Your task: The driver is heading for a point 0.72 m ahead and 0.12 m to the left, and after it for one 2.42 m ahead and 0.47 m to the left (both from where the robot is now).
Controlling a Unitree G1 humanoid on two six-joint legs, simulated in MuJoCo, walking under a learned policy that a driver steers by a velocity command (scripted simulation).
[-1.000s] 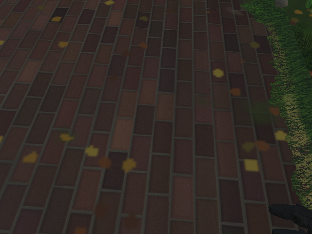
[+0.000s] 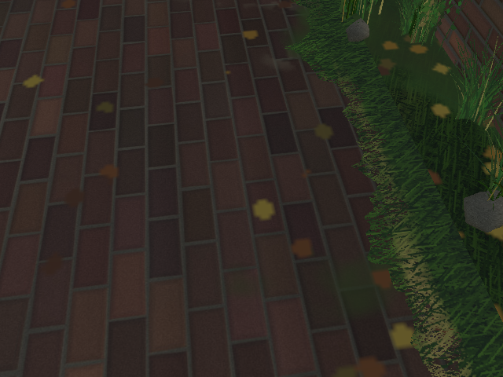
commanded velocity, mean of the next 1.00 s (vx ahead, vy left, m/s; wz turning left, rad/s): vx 0.50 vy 0.00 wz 0.41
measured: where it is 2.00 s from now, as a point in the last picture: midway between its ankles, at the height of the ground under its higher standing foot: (208, 213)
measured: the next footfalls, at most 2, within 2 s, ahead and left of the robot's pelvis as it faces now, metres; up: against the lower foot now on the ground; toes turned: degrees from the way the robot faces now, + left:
left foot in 0.02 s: +0.19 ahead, +0.10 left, +0.00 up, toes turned +3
right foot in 0.50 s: +0.47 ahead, -0.08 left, +0.00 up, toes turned +21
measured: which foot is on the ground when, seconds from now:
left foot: up 0.00-0.00, down 0.02-0.48, up 0.50-0.98, down 1.00-1.00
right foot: down 0.00-0.04, up 0.06-0.48, down 0.50-1.00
